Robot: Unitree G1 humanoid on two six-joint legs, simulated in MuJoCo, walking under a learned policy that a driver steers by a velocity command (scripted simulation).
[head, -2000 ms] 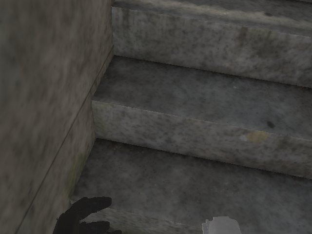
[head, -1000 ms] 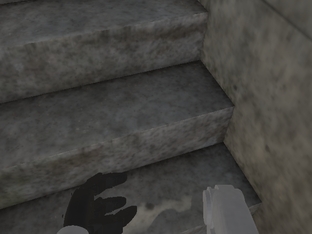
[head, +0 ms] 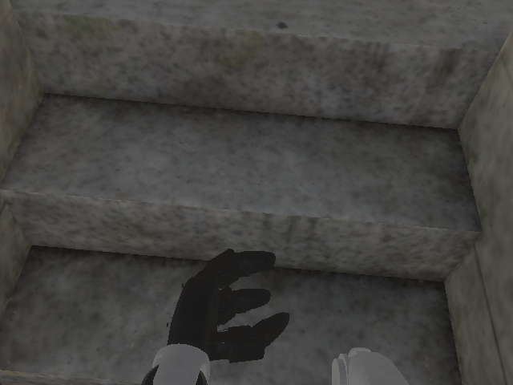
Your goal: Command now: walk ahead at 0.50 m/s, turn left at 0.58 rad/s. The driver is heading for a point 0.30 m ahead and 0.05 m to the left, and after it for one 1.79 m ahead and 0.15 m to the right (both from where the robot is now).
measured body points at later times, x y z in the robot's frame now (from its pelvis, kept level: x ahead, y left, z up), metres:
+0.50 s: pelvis +0.27 +0.13 +0.15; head +0.31 +0.14 +0.60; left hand +0.13 +0.34 +0.02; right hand +0.58 +0.05 +0.12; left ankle +0.23 +0.28 -0.57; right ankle +0.14 -0.14 -0.51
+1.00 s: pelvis +0.48 +0.17 +0.36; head +0.51 +0.18 +0.81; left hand +0.55 +0.41 +0.22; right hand +0.79 -0.02 +0.39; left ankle +0.52 +0.30 +0.05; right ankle +0.43 +0.06 -0.37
